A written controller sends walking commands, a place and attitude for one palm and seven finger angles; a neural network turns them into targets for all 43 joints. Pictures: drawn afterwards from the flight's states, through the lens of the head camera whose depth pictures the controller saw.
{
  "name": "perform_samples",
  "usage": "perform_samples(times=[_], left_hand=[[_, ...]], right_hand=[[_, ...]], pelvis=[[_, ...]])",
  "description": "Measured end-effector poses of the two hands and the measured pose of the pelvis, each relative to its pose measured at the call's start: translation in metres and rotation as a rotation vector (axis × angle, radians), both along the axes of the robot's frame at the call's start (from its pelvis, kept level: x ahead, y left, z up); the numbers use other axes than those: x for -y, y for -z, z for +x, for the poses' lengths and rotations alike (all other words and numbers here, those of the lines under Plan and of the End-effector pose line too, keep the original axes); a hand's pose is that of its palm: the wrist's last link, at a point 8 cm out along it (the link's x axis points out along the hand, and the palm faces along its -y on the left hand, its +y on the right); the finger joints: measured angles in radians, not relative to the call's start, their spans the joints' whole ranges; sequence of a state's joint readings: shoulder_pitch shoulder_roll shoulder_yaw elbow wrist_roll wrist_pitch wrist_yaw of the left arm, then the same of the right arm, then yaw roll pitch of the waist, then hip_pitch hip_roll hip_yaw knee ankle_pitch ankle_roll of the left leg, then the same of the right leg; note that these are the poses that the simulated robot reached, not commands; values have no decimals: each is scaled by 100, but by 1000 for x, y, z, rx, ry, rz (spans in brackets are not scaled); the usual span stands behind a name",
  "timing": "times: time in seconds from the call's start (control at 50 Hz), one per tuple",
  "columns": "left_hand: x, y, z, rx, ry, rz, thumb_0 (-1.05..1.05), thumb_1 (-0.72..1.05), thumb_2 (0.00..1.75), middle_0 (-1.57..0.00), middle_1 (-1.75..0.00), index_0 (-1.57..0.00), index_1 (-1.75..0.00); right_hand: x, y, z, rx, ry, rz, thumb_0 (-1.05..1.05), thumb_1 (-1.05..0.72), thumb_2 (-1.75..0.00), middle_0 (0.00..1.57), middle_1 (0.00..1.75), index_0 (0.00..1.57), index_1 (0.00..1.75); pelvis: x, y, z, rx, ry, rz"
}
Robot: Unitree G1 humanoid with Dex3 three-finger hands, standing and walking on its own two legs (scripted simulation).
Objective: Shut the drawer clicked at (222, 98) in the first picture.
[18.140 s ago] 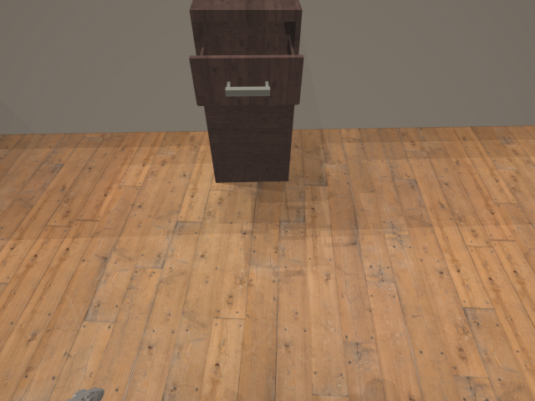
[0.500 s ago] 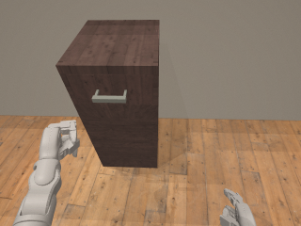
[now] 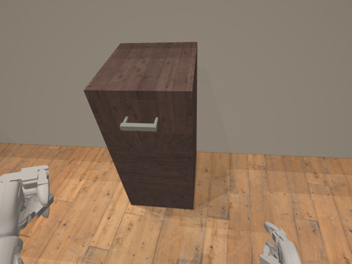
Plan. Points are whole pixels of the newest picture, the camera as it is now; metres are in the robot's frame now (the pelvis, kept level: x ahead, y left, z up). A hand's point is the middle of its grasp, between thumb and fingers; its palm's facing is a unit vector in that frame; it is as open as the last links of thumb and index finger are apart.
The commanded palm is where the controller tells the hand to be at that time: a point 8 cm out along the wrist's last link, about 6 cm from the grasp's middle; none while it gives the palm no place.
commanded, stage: draw the hand back to the body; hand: left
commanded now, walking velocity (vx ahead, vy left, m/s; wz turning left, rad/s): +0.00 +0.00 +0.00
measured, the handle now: (140, 123) +0.61 +0.23 -0.05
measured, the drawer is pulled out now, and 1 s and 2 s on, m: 0.00 0.00 0.00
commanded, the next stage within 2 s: step back with the hand held close in 0.14 s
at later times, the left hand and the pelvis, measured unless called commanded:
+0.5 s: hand (47, 200) +0.17 +0.25 +0.15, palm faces +0.34 -0.81 -0.47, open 3.3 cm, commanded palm +0.11 +0.29 +0.17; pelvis -0.02 +0.01 +0.00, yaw +0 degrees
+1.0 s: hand (5, 245) +0.10 +0.27 +0.15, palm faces +0.38 -0.80 -0.46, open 3.3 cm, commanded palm +0.04 +0.31 +0.17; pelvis -0.09 +0.03 -0.01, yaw +0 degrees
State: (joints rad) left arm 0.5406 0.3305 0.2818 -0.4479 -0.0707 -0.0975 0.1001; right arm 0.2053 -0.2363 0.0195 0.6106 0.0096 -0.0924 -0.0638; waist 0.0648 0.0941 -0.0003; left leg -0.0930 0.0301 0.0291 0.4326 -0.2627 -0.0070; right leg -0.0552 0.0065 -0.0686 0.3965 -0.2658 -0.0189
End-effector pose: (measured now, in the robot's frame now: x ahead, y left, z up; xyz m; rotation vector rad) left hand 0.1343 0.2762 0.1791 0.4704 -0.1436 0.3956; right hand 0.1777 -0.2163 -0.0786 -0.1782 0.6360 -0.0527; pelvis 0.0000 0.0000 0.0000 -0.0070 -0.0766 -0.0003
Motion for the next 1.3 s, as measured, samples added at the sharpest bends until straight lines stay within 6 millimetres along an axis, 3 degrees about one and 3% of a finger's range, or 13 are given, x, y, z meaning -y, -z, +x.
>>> perform_samples(times=[0.1,0.24,0.34,0.54,0.74,0.98,1.18,1.3], left_hand=[[-1,0,-9,7,-26,6,1,89,90,-140,-160,-141,-159],[1,8,-7,3,-21,-24,1,89,90,-140,-160,-141,-159],[-1,0,-3,36,6,19,2,89,90,-140,-160,-141,-159],[-10,6,-3,-38,75,73,1,89,90,-140,-160,-141,-159],[-26,5,-32,-18,80,96,2,89,90,-140,-160,-141,-159],[-30,6,-75,68,64,101,1,89,90,-140,-160,-141,-159],[-44,4,-84,120,97,112,1,89,90,-140,-160,-141,-159],[-43,-5,-102,118,97,165,1,89,90,-140,-160,-141,-159]], right_hand=[[0,2,-2,5,-1,1,2,-91,-89,20,30,21,30],[1,1,-6,17,5,-5,2,-91,-89,20,30,21,30],[3,-2,-10,13,14,-10,2,-91,-89,20,30,21,30],[14,1,-37,-97,106,-58,2,-91,-89,20,30,21,30],[-1,0,-64,-109,113,-76,2,-91,-89,20,30,21,30],[-17,3,-94,-61,64,-78,2,-91,-89,21,30,21,30],[-17,2,-135,-110,112,-133,2,-91,-89,21,30,21,30],[-22,2,-139,-108,55,-118,2,-91,-89,21,30,21,30]], pelvis=[[1,1,-4,6,-6,-1],[3,1,-6,10,-4,1],[2,1,-8,-10,-6,-6],[-12,1,-22,-74,4,-2],[-24,5,-50,-83,3,-5],[-28,14,-88,-80,-8,-30],[-38,13,-106,-85,-31,-59],[-30,12,-115,-155,-32,-44]])
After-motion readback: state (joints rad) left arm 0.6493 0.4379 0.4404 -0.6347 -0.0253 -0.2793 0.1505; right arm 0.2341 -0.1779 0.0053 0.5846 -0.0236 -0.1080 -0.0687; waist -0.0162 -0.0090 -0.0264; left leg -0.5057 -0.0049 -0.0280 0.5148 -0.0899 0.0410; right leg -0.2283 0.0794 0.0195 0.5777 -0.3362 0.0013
